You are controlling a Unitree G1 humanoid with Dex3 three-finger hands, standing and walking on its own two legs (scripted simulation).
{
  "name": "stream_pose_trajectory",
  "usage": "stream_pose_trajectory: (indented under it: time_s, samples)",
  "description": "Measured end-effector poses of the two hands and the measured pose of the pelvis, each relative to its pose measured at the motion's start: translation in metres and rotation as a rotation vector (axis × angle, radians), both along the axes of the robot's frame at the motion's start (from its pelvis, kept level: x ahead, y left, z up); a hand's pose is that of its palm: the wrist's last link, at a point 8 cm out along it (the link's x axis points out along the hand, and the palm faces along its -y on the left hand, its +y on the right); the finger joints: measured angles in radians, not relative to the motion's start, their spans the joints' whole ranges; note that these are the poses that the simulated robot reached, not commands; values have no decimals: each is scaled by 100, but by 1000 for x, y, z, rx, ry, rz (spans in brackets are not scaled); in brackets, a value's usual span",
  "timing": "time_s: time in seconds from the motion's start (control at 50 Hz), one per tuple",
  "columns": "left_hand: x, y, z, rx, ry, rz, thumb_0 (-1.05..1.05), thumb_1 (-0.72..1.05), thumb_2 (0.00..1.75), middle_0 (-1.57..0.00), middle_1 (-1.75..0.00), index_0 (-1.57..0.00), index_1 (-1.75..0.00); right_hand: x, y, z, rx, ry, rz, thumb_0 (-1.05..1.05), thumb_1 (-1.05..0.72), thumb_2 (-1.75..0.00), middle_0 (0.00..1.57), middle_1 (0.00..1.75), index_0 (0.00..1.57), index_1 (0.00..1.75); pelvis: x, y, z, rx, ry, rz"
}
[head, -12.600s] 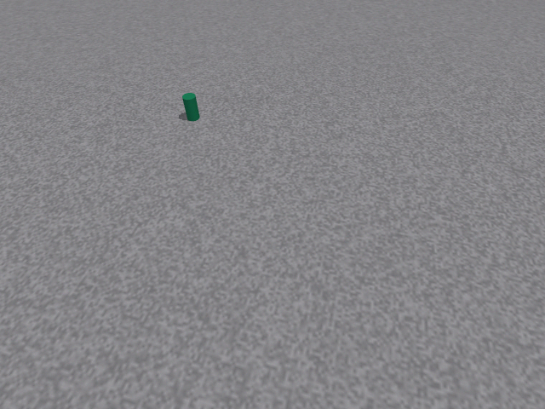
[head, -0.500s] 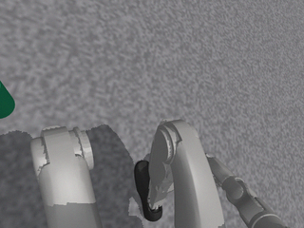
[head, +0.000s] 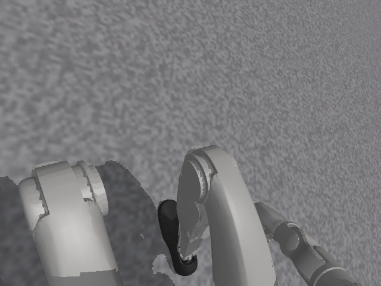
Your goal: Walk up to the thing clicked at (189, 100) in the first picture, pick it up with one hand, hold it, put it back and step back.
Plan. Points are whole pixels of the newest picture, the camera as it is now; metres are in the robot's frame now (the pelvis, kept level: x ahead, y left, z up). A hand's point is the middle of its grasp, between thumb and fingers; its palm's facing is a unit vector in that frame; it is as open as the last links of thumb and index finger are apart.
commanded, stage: close in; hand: left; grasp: from the side
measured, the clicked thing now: out of the picture +0.42 +0.35 -0.19
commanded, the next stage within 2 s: rest palm in 0.02 s
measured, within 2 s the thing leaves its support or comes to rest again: leaves its support in 1.38 s
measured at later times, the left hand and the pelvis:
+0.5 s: hand out of the picture +0.38 +0.34 -0.17, palm faces +0.52 -0.85 -0.01, open 15.2 cm; pelvis +0.00 +0.00 +0.00, yaw -1 degrees
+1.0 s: hand out of the picture +0.39 +0.35 -0.17, palm faces +0.54 -0.84 -0.02, open 10.8 cm; pelvis +0.00 +0.00 +0.00, yaw -2 degrees
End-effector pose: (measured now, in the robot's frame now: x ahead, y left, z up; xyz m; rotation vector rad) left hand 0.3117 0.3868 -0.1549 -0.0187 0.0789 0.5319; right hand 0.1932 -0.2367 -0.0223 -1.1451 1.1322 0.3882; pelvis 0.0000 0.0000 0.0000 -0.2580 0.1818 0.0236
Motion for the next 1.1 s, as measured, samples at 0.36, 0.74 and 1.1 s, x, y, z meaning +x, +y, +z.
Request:
stream_pose_trajectory:
  time_s: [0.36, 0.74, 1.1]
  samples:
    - [9, -8, -9, 12, -7, 23, -2, -46, 19, -8, -10, -7, -11, -1, 6, 1, -17, 27, 12, 0, -90, -90, 20, 30, 21, 30, -1, 2, -1, -12, -13, -9]
    - [28, -8, -10, 24, -16, 26, -1, 10, 53, -43, -45, -45, -46, -8, 3, 5, -49, 52, 1, 0, -87, -89, 20, 30, 21, 30, -1, 4, 2, -26, -14, -20]
    - [37, -3, -10, 27, -6, 24, -3, -27, 75, -58, -84, -61, -86, -10, 7, 3, -51, 74, -6, 0, -88, -90, 20, 30, 21, 30, 0, 5, 4, -34, -4, -24]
